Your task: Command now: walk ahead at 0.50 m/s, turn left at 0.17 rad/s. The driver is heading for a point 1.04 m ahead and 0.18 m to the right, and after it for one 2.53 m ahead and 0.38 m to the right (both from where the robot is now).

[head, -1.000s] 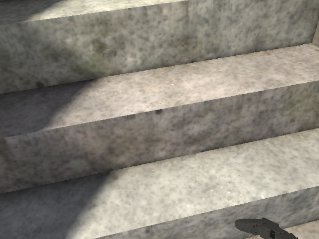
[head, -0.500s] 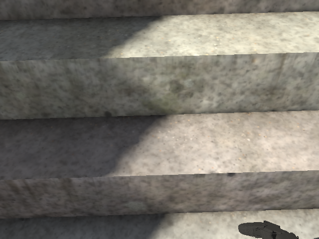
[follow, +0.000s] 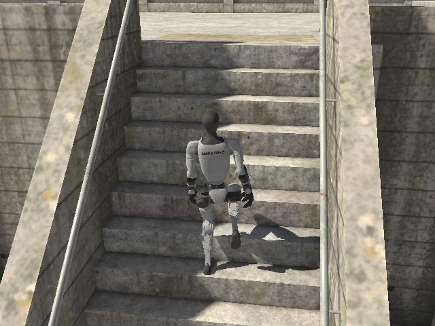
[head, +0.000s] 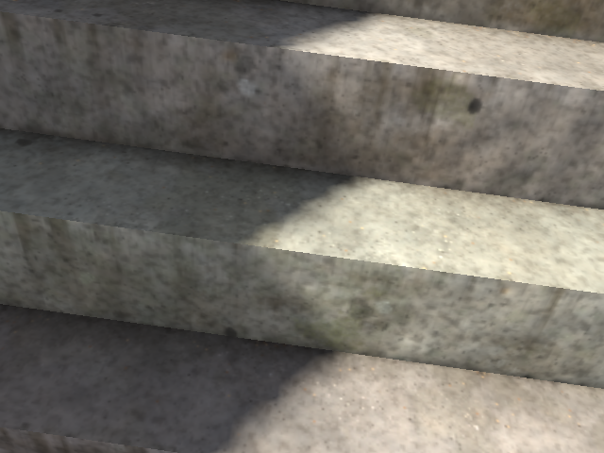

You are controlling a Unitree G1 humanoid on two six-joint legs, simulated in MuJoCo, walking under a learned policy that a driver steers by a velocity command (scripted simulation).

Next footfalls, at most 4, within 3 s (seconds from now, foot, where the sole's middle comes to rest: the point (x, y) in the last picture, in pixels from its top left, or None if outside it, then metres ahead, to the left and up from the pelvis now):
0.38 right None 0.19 -0.34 -0.54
1.22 left None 0.22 -0.10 -0.55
1.72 right None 0.24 -0.37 -0.55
2.08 left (360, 429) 0.48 -0.11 -0.33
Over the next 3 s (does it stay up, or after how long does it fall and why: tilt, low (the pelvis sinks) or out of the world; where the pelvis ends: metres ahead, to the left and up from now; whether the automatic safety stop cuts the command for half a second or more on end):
stays up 0.59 -0.29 0.63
